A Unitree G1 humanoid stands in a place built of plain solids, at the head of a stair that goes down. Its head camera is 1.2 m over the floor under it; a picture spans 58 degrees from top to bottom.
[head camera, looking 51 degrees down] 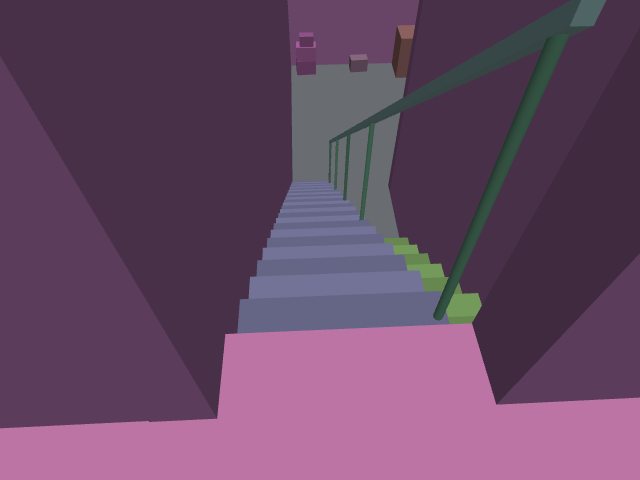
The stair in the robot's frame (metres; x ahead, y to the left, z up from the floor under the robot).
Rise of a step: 0.20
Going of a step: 0.24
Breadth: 0.76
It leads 3 degrees to the left of straight ahead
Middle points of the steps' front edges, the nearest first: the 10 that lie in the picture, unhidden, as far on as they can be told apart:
0.62 -0.09 0.00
0.86 -0.08 -0.19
1.09 -0.07 -0.39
1.33 -0.06 -0.58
1.56 -0.05 -0.78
1.80 -0.03 -0.98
2.03 -0.02 -1.17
2.27 -0.01 -1.37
2.50 0.00 -1.57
2.74 0.01 -1.76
